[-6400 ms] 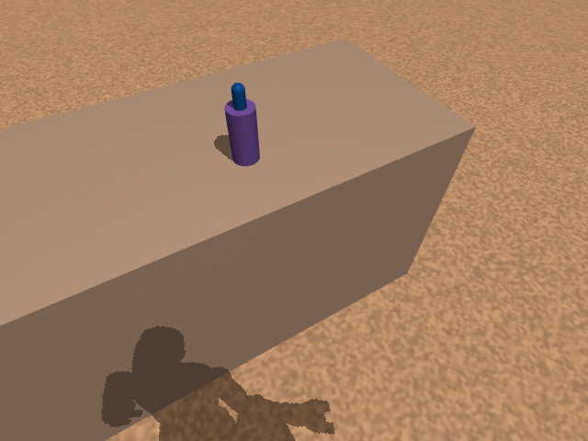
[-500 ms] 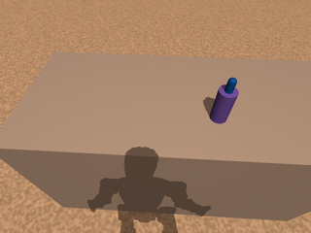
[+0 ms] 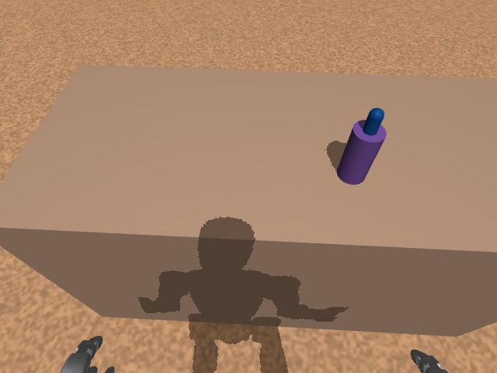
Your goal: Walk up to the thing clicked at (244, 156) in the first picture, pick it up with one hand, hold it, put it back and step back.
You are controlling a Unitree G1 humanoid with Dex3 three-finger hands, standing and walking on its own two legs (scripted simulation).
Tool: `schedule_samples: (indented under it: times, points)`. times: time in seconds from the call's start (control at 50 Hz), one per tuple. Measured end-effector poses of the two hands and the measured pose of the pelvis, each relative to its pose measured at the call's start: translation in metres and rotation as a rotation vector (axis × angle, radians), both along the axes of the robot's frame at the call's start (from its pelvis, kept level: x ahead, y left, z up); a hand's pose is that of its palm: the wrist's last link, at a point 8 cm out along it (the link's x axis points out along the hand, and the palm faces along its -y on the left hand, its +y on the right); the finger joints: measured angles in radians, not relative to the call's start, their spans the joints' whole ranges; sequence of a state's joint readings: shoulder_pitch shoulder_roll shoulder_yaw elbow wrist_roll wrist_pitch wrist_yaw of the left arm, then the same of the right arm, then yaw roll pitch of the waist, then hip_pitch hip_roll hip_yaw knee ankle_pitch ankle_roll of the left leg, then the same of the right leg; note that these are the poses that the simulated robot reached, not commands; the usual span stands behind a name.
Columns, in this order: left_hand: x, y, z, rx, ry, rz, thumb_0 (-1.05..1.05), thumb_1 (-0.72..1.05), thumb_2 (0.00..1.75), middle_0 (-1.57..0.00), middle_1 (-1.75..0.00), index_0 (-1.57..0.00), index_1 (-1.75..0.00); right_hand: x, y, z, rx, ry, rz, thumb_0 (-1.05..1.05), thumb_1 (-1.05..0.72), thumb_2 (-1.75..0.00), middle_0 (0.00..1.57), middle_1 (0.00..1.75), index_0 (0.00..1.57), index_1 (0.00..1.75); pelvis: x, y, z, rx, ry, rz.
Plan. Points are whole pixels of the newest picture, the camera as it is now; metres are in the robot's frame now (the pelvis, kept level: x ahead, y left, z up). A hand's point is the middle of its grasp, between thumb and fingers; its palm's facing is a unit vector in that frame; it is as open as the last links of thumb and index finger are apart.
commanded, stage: rise first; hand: right
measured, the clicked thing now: (363, 145) +0.54 -0.21 +0.01
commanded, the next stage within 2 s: go down in 1.60 s
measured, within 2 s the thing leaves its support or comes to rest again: neither
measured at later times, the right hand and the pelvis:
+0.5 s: hand (420, 334) +0.20 -0.25 -0.05, palm faces +0.26 +0.90 -0.35, open 16.9 cm; pelvis +0.02 +0.01 +0.00, yaw +0 degrees
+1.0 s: hand (444, 332) +0.19 -0.24 +0.03, palm faces +0.29 +0.89 -0.36, open 17.5 cm; pelvis +0.01 +0.01 +0.00, yaw -1 degrees
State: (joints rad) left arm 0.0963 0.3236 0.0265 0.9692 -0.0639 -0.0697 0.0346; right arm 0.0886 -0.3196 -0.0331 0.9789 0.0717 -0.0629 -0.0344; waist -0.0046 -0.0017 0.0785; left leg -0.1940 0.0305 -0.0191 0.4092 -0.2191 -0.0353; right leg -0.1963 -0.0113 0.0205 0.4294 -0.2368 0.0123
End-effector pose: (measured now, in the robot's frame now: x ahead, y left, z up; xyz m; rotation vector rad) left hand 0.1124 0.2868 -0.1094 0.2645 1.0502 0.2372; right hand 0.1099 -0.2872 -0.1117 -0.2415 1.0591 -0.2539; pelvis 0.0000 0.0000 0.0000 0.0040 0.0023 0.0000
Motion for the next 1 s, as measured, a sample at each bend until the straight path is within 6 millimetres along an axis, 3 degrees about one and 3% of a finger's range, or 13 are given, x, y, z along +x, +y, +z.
schedule_samples:
  times: [0.08,0.14,0.32,0.46,0.56,0.66,0.76,1.0]
  points:
    - [0.031,-0.004,0.003,-0.002,-0.106,0.022,0.01,0.61,0.60,-0.09,-0.14,-0.09,-0.14,0.036,0.001,0.008,-0.013,-0.131,-0.031,0.01,-0.61,-0.60,0.12,0.14,0.11,0.14,-0.005,0.001,-0.004,-0.001,0.040,0.000]
    - [0.041,-0.007,0.011,-0.006,-0.165,0.030,0.01,0.44,0.44,-0.08,-0.11,-0.07,-0.10,0.049,-0.002,0.021,-0.027,-0.211,-0.043,0.01,-0.43,-0.44,0.10,0.10,0.09,0.10,-0.001,0.002,-0.004,0.000,0.054,0.001]
    - [0.034,-0.015,0.012,-0.029,-0.190,0.035,0.01,-0.06,0.16,-0.06,-0.07,-0.06,-0.06,0.045,-0.007,0.052,-0.085,-0.298,-0.037,0.00,0.07,-0.17,0.07,0.06,0.06,0.06,0.012,0.005,-0.003,0.002,0.037,0.003]
    - [0.050,-0.029,0.025,-0.047,-0.287,-0.019,0.00,-0.36,0.07,-0.07,-0.07,-0.07,-0.06,0.055,-0.001,0.085,-0.120,-0.447,-0.010,0.00,0.36,-0.09,0.05,0.06,0.06,0.06,0.015,0.007,-0.002,-0.002,0.010,-0.001]
    - [0.057,-0.030,0.033,-0.054,-0.340,-0.032,0.00,-0.45,0.05,-0.07,-0.07,-0.07,-0.06,0.057,-0.003,0.106,-0.139,-0.536,-0.009,0.00,0.47,-0.06,0.05,0.06,0.05,0.06,0.018,0.008,-0.002,-0.003,-0.006,-0.005]
    - [0.049,-0.024,0.028,-0.056,-0.313,-0.021,0.00,-0.49,0.04,-0.07,-0.06,-0.07,-0.06,0.052,-0.002,0.120,-0.146,-0.578,0.002,-0.01,0.52,-0.05,0.05,0.06,0.05,0.06,0.017,0.008,-0.002,-0.004,-0.016,-0.005]
    - [0.040,-0.018,0.022,-0.047,-0.275,-0.004,0.00,-0.51,0.04,-0.07,-0.06,-0.07,-0.06,0.049,0.000,0.133,-0.165,-0.620,0.024,-0.01,0.54,-0.04,0.05,0.06,0.05,0.06,0.013,0.009,-0.002,-0.005,-0.023,-0.006]
    - [0.041,-0.018,0.029,-0.043,-0.321,-0.011,0.00,-0.53,0.05,-0.07,-0.06,-0.06,-0.06,0.042,0.003,0.162,-0.198,-0.754,0.065,-0.01,0.54,-0.04,0.05,0.06,0.05,0.06,0.006,0.009,-0.002,-0.005,-0.042,-0.010]
